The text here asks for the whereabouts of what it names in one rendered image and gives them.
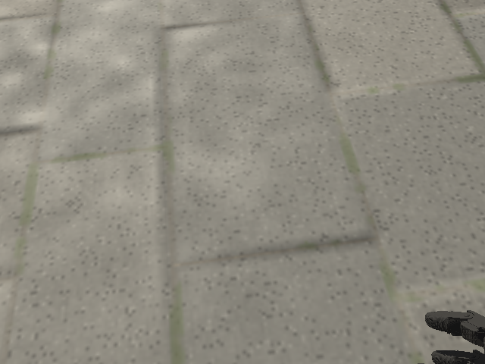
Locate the robot right hand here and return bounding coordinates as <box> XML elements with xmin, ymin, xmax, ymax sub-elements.
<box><xmin>418</xmin><ymin>310</ymin><xmax>485</xmax><ymax>364</ymax></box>

